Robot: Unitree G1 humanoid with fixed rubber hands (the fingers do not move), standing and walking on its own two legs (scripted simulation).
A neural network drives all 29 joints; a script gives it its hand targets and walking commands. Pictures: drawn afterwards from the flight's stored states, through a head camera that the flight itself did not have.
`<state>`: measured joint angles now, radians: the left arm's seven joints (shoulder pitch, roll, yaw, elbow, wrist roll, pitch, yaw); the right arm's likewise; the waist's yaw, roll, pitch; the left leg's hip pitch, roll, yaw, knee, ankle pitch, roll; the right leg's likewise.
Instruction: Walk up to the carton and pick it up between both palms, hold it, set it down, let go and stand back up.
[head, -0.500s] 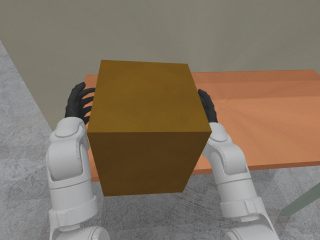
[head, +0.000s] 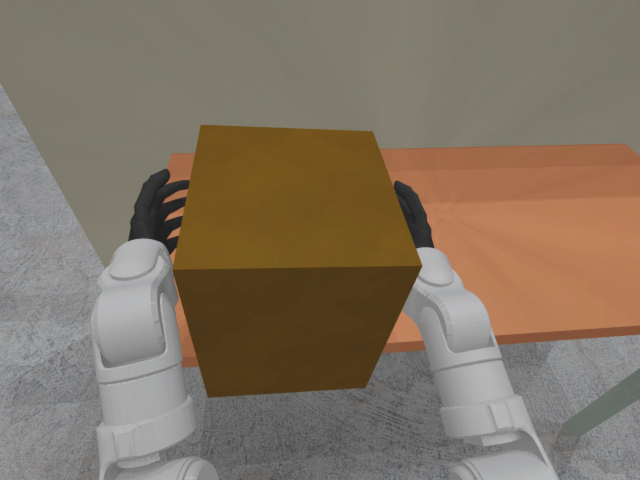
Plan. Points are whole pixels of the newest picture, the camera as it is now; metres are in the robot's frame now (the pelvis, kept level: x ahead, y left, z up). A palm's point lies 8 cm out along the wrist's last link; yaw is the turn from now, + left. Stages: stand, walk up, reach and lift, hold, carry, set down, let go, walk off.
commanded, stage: hold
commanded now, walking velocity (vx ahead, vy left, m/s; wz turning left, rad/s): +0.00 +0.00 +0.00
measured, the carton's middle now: (289, 266) +0.35 +0.01 +0.12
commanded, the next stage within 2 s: set down in 0.66 s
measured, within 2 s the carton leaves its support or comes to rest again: neither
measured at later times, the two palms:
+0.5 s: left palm (153, 242) +0.34 +0.15 +0.18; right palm (414, 246) +0.35 -0.14 +0.15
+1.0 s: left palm (127, 242) +0.35 +0.18 +0.17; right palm (387, 227) +0.37 -0.11 +0.16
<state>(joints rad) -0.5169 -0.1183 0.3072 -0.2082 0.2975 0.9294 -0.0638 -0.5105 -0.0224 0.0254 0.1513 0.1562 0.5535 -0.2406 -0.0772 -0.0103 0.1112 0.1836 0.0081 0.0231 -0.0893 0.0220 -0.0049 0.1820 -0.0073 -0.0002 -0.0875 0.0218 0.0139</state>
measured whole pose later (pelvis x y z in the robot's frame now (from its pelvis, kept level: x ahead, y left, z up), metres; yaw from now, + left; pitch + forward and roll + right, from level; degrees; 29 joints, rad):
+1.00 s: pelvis +0.00 +0.00 +0.00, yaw +1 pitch -4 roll +0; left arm -0.60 -0.07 0.34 -0.07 0.28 0.91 -0.06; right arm -0.63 -0.01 -0.01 0.31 0.16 0.54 -0.24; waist -0.03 -0.03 0.06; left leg 0.12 0.01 0.01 -0.08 0.03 -0.01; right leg 0.10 0.00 -0.01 -0.04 0.01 0.01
